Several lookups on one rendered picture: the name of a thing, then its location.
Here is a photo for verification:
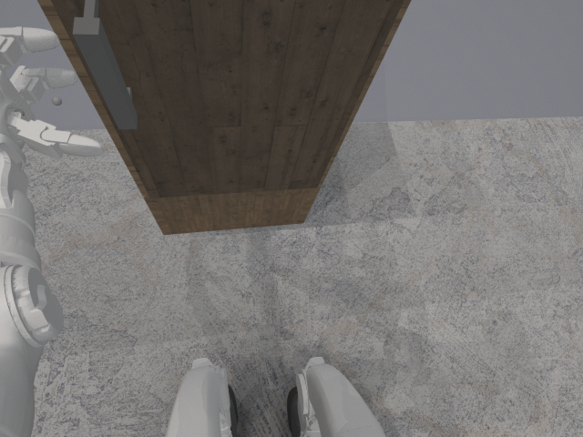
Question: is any robot left thigh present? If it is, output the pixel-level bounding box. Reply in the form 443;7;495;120
165;365;230;437

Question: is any robot left upper arm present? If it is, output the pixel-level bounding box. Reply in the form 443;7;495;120
0;265;64;437

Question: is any robot thigh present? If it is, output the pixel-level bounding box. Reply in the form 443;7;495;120
296;364;386;437
165;365;230;437

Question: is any robot right thigh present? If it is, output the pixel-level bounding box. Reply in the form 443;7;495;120
296;364;386;437

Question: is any handle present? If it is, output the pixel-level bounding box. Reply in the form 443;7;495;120
73;0;138;129

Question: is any left robot forearm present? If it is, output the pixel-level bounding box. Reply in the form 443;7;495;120
0;133;42;274

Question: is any cupboard door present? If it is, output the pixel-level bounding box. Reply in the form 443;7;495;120
51;0;404;198

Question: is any left robot hand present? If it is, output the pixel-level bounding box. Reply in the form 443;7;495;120
0;26;105;159

